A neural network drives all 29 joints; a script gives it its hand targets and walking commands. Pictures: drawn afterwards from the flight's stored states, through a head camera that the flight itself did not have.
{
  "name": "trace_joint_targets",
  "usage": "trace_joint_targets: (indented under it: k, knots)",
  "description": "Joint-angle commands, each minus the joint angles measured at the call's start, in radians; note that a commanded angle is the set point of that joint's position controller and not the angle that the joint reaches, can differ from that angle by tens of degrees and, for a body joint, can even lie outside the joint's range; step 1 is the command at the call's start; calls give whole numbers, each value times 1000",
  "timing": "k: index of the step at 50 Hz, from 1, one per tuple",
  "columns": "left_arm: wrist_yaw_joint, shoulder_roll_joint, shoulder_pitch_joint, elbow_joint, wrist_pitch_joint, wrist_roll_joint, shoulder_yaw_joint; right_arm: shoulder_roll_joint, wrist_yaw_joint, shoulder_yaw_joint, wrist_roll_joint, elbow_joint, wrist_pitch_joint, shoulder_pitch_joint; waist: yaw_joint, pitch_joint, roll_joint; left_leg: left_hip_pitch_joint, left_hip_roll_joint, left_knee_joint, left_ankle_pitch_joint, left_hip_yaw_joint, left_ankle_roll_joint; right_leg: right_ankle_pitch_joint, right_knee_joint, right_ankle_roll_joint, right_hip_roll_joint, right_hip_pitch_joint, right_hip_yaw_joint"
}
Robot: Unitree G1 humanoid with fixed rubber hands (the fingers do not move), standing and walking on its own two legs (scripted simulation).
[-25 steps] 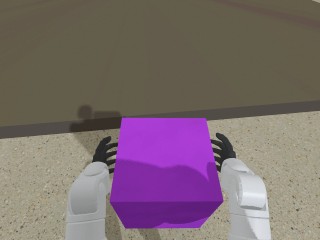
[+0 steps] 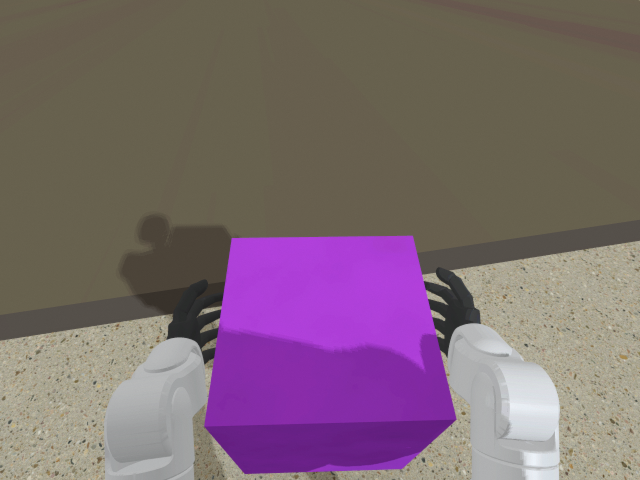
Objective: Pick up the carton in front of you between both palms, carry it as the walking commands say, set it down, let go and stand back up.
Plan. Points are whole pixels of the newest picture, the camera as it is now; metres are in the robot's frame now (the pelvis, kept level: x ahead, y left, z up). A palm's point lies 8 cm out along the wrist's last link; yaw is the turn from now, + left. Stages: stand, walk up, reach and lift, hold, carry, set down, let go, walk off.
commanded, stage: carry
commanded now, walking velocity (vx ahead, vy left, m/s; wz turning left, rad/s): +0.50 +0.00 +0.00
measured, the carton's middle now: (323, 362) +0.26 +0.00 +0.03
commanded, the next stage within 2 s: none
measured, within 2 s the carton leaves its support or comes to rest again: neither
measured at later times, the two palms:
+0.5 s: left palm (213, 167) +0.57 +0.16 +0.12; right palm (392, 157) +0.57 -0.14 +0.12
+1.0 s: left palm (229, 70) +0.86 +0.15 +0.17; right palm (370, 66) +0.86 -0.15 +0.17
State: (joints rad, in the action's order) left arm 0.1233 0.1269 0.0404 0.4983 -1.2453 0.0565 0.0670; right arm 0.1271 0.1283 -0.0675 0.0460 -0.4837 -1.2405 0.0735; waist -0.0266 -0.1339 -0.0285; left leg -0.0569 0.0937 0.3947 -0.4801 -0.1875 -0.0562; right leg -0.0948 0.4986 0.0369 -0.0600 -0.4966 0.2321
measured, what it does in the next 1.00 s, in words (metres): walks ahead: left foot, then right foot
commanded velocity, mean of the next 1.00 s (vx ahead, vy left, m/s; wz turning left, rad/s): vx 0.19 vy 0.00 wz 0.00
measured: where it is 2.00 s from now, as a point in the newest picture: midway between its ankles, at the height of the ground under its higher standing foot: (302, 372)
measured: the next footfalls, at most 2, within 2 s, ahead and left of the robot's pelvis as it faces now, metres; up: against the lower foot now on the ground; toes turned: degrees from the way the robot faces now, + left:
left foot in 0.50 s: +0.51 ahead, +0.11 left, +0.00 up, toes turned +12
right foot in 0.82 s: +0.57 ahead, -0.10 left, +0.00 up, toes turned -10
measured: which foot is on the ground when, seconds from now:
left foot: down 0.00-0.02, up 0.04-0.48, down 0.50-1.00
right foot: down 0.00-0.52, up 0.54-0.80, down 0.82-1.00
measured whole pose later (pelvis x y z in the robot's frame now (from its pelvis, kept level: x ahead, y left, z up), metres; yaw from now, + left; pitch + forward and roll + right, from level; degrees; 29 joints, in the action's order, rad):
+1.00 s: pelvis +0.52 +0.01 +0.01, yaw +0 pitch +4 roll +0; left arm 0.16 0.05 0.62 0.16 -1.29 0.03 0.23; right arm 0.04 0.17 -0.23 0.03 -0.16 -1.28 0.62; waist -0.01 -0.04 -0.03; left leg 0.27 0.05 0.59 -0.38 -0.20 0.03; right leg -0.28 0.59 0.02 -0.05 -0.37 0.16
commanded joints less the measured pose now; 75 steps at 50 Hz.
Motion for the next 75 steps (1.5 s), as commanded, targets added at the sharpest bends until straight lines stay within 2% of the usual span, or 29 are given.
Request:
trace_joint_targets:
  k: [1,2,3,5,6,10,15,20,22,24,25,26,27,29,30,31,33,36,39,41,42,43,44,49,54,60,67,73,75]
  knots:
    - [-147,766,380,45,14,-288,-625,777,-168,663,-307,-68,-10,359,61,-244,196,513,-13,577,340,-33,19,-395,-160,97,-269,691,-478]
    - [-154,786,367,26,19,-300,-635,778,-173,671,-306,-77,-10,370,59,-252,354,708,-102,771,9,48,16,-353,-316,183,-385,749,-787]
    - [-165,815,383,52,24,-311,-651,814,-179,685,-312,-64,-2,377,50,-236,267,761,-32,873,5,150,51,-212,-300,178,-383,717,-703]
    - [-183,894,434,70,50,-331,-682,891,-193,698,-311,-54,24,391,47,-231,98,753,40,855,107,178,88,-55,-260,132,-329,610,-522]
    - [-189,917,457,81,62,-338,-693,919,-198,703,-307,-42,39,382,44,-226,69,719,62,791,166,184,88,-41,-283,103,-303,551,-441]
    - [-215,926,430,79,95,-351,-723,949,-193,710,-263,-24,89,314,42,-204,138,694,37,603,263,111,68,-49,-336,82,-248,516,-263]
    - [-221,857,380,86,99,-342,-719,903,-181,717,-251,-53,96,285,44,-105,153,745,13,326,391,39,49,102,-347,85,-206,567,-153]
    - [-193,782,389,163,66,-336,-689,827,-172,725,-302,-155,57,343,47,-8,177,658,-20,150,471,-20,74,214,-329,68,-188,568,-80]
    - [-175,744,412,199,43,-337,-676,778,-165,711,-322,-190,33,371,45,-3,180,574,-39,111,492,-47,89,371,-238,47,-180,578,-42]
    - [-156,695,430,223,17,-336,-661,724,-155,681,-324,-191,10,357,20,-93,131,290,-119,32,509,-122,86,532,41,-3,-114,524,36]
    - [-146,660,449,225,4,-334,-647,692,-151,663,-319,-198,-2,370,4,-158,77,79,-28,36,594,-23,89,315,216,-32,-80,384,11]
    - [-136,648,476,253,-15,-348,-662,655,-148,640,-316,-186,-13,387,0,-309,-139,-262,257,80,754,355,238,-33,521,-77,-6,71,-32]
    - [-135,625,475,255,-29,-358,-660,669,-144,635,-334,-168,-20,362,-3,-342,-255,-262,326,-28,888,547,324,-452,744,-77,96,-54,-100]
    - [-134,676,567,246,-32,-369,-671,703,-145,633,-348,-187,-26,447,-1,-330,-142,-169,291,-12,987,388,296,-455,814,-30,18,-111,-218]
    - [-134,699,609,237,-30,-374,-673,729,-148,639,-355,-193,-26,498,1,-301,-68,-83,266,-14,980,304,265,-407,730,-19,-24,-95,-232]
    - [-132,714,646,228,-29,-377,-676,742,-149,642,-361,-187,-26,543,10,-288,-51,-5,235,-39,905,236,230,-362,604,-18,-46,-42,-233]
    - [-121,707,702,189,-27,-364,-667,724,-148,641,-362,-151,-25,619,15,-291,-68,82,186,-47,875,136,214,-328,420,-26,-17,69,-184]
    - [-99,638,780,78,-30,-330,-637,636,-138,607,-335,-41,-25,697,14,-288,-112,120,170,-12,868,69,230,-261,191,-28,18,133,-135]
    - [-82,613,867,-32,-34,-318,-593,592,-119,565,-313,64,-32,788,26,-287,-103,205,143,45,656,27,188,19,-2,-25,7,258,-87]
    - [-79,608,948,-84,-41,-326,-559,590,-106,539,-303,124,-38,858,39,-272,-55,277,102,92,436,30,126,150,-62,-24,-71,346,-133]
    - [-78,595,999,-114,-43,-327,-539,599,-96,524,-297,156,-40,891,34,-269,27,307,60,121,336,40,99,309,-16,6,-158,360,-223]
    - [-77,605,1037,-147,-39,-328,-528,608,-89,511,-295,162,-42,943,20,-264,89,257,32,112,308,67,89,319,-6,37,-169,309,-244]
    - [-76,618,1057,-180,-36,-331,-512,616,-83,502,-301,178,-43,987,19,-253,120,220,41,120,339,75,87,303,-5,34,-152,279,-233]
    - [-56,654,1197,-287,-15,-329,-436,677,-60,473,-341,273,-27,1178,19,-339,84,173,57,203,637,87,79,496,99,29,-120,350,-184]
    - [-39,687,1263,-368,-6,-296,-379,737,-53,414,-334,401,-18,1231,17,-377,61,176,44,234,722,86,67,653,138,38,-123,394,-181]
    - [-71,843,1291,-398,33,-286,-412,891,-86,409,-296,479,21,1213,24,-383,46,153,26,189,783,77,61,655,113,32,-95,429,-167]
    - [-101,943,1236,-261,105,-316,-539,954,-107,507,-277,324,98,1118,24,-378,9,72,2,148,949,57,70,591,30,14,-26,461,-118]
    - [-99,862,1101,-183,124,-322,-600,855,-103,575,-283,202,118,995,33,-407,89,188,-52,58,776,37,55,876,76,55,-50,649,-150]
    - [-101,841,1065,-174,124,-317,-608,837,-108,585,-284,188,115,963,27,-398,39,71,-47,2,939,34,52,715,119,43,-16,535,-102]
